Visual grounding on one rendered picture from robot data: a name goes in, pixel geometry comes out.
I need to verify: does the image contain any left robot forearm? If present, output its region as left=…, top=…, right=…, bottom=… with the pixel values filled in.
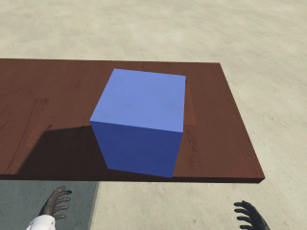
left=25, top=215, right=56, bottom=230

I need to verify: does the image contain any left robot hand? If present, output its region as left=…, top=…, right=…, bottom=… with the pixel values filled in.
left=38, top=185, right=72, bottom=220

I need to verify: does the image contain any right robot hand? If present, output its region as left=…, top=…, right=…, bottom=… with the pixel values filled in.
left=233, top=200, right=271, bottom=230

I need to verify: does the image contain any carton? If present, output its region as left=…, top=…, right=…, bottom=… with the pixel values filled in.
left=89, top=68, right=186, bottom=178

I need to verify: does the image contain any table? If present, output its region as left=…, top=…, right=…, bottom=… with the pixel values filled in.
left=0, top=58, right=266, bottom=184

